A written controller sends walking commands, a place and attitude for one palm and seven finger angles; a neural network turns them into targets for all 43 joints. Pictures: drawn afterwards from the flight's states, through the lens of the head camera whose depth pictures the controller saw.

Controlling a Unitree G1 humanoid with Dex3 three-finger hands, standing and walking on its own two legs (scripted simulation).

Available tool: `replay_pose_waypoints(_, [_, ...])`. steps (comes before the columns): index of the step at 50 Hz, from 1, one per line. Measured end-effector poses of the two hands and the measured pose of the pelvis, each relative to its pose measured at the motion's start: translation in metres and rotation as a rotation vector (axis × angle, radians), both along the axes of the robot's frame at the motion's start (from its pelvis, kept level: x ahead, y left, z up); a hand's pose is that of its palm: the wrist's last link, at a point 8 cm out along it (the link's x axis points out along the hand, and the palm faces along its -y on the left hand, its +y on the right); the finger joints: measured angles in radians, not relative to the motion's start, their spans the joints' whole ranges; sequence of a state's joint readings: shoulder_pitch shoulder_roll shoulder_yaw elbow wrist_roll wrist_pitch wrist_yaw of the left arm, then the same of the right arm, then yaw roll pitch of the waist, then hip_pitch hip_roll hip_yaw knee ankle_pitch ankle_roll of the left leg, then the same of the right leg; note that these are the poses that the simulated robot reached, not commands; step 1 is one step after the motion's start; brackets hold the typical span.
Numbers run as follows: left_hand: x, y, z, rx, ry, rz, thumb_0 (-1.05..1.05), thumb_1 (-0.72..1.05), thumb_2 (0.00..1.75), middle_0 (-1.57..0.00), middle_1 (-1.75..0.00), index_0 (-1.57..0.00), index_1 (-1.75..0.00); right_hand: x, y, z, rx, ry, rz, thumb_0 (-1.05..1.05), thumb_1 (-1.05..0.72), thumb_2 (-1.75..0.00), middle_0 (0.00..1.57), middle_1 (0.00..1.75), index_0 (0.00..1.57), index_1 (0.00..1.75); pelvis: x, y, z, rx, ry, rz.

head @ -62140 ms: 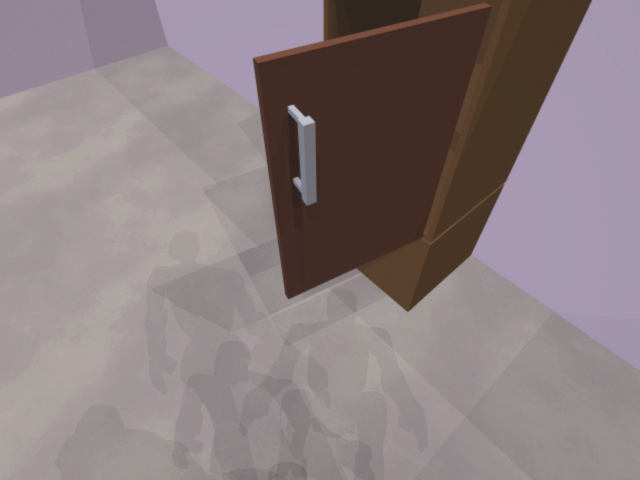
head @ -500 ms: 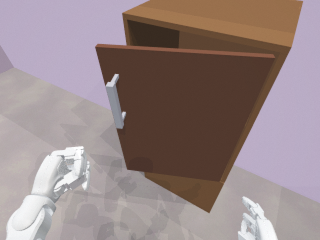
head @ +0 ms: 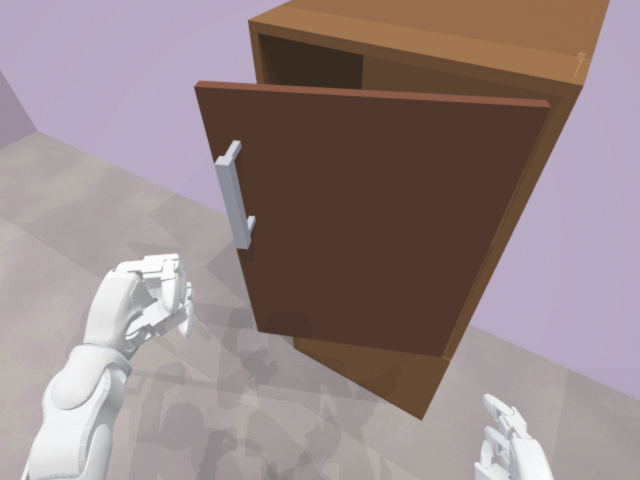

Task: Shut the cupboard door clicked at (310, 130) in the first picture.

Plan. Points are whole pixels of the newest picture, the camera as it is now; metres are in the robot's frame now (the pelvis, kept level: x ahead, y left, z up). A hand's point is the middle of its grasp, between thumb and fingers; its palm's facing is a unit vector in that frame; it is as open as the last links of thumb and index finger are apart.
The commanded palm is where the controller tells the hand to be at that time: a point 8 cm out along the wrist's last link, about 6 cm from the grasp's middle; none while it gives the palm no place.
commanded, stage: bring the fist close to the handle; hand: left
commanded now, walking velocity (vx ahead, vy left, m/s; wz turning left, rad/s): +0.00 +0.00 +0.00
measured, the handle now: (239, 197) +0.47 +0.16 +0.11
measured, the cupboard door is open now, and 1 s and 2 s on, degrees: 22 22 13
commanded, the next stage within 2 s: push the door shut along its arc in 1.12 s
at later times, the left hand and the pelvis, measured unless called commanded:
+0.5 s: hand (221, 268) +0.33 +0.15 +0.11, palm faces -0.11 -0.99 -0.03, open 3.1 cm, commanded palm +0.31 +0.21 +0.12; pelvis +0.01 +0.01 +0.00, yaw -1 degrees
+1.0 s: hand (237, 244) +0.37 +0.14 +0.12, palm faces -0.06 -1.00 -0.04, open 3.1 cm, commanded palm +0.34 +0.19 +0.12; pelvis +0.01 +0.00 +0.00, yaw -2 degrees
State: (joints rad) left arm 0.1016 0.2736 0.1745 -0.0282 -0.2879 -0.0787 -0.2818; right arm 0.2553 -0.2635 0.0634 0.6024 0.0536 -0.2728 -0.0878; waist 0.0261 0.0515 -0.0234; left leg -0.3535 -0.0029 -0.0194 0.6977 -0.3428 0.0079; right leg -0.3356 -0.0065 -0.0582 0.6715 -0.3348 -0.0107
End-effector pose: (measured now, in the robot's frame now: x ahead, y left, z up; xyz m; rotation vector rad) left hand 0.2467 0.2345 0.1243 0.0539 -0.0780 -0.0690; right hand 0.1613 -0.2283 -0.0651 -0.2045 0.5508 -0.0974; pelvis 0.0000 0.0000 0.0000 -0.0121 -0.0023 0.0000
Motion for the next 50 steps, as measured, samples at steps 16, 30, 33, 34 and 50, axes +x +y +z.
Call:
replay_pose_waypoints(16, [0.041, -0.008, -0.003, -0.005, 0.025, 0.011, 0.01, 0.89, 0.89, -1.30, -1.50, -1.30, -1.50, -0.008, -0.001, -0.006, 0.004, 0.064, -0.027, 0.02, -0.90, -0.90, 0.20, 0.30, 0.20, 0.30, 0.006, 0.005, 0.001, 0.007, 0.015, -0.015])
replay_pose_waypoints(30, [0.086, -0.028, -0.005, -0.022, 0.051, -0.021, 0.01, 0.89, 0.89, -1.30, -1.50, -1.30, -1.50, -0.008, -0.001, -0.010, 0.007, 0.112, -0.051, 0.01, -0.90, -0.90, 0.20, 0.30, 0.20, 0.30, 0.011, 0.007, 0.002, 0.011, 0.037, -0.022])
replay_pose_waypoints(33, [0.094, -0.032, -0.001, -0.018, 0.041, -0.021, 0.01, 0.89, 0.89, -1.30, -1.50, -1.30, -1.50, -0.009, -0.002, -0.012, 0.013, 0.124, -0.053, 0.01, -0.90, -0.90, 0.20, 0.30, 0.20, 0.30, 0.012, 0.007, 0.002, 0.010, 0.040, -0.023])
replay_pose_waypoints(34, [0.096, -0.034, -0.001, -0.017, 0.042, -0.024, 0.01, 0.89, 0.90, -1.30, -1.50, -1.30, -1.50, -0.010, -0.002, -0.013, 0.014, 0.130, -0.053, 0.01, -0.90, -0.90, 0.20, 0.30, 0.20, 0.30, 0.012, 0.007, 0.002, 0.010, 0.041, -0.022])
replay_pose_waypoints(50, [0.101, -0.040, -0.001, -0.013, 0.033, 0.006, 0.01, 0.89, 0.89, -1.30, -1.50, -1.30, -1.50, -0.021, -0.011, -0.018, 0.029, 0.188, -0.080, 0.01, -0.90, -0.90, 0.20, 0.30, 0.20, 0.30, 0.015, 0.001, 0.003, 0.017, 0.039, -0.039])
